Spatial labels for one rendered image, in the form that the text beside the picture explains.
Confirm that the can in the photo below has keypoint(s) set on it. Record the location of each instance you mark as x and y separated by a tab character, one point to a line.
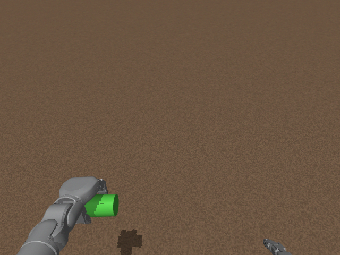
102	205

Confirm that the left robot hand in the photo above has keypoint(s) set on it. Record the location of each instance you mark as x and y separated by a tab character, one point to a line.
84	188

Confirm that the left robot arm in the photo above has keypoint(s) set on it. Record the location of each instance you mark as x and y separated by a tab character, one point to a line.
51	235

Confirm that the right robot hand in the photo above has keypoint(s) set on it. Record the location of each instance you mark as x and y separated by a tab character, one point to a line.
275	248

